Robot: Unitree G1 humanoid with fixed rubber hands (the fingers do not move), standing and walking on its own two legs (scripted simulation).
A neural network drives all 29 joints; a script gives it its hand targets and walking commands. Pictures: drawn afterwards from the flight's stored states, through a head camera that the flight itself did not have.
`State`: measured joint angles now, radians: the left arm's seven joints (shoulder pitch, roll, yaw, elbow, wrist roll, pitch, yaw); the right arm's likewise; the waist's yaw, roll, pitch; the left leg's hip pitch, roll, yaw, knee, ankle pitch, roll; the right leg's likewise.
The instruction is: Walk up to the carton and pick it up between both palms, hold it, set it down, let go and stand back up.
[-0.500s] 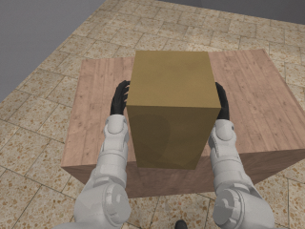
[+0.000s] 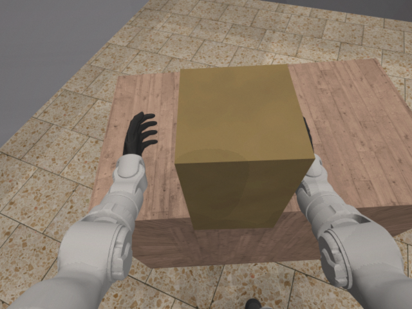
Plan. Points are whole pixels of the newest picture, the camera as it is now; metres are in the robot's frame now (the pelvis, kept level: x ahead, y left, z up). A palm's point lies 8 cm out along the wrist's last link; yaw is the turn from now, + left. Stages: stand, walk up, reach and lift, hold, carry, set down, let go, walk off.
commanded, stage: set down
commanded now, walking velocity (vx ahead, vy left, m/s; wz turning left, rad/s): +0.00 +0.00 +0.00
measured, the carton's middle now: (233, 159) +0.39 -0.03 +0.04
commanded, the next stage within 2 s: none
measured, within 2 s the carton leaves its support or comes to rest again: neither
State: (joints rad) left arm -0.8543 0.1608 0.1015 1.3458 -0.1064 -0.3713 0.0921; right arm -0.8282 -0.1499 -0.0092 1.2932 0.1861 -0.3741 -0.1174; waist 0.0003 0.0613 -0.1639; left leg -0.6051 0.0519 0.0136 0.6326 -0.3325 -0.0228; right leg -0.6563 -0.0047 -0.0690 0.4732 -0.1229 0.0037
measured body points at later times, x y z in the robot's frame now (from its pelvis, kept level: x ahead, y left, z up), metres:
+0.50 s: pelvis -0.04 -0.03 +0.00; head +0.01 -0.03 +0.45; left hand +0.45 +0.15 +0.16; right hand +0.43 -0.22 +0.16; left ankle -0.03 +0.11 -0.73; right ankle +0.05 -0.13 -0.73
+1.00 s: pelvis -0.01 -0.03 +0.02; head +0.00 -0.03 +0.47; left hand +0.43 +0.19 +0.21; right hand +0.43 -0.21 +0.19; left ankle -0.03 +0.11 -0.73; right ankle +0.05 -0.13 -0.73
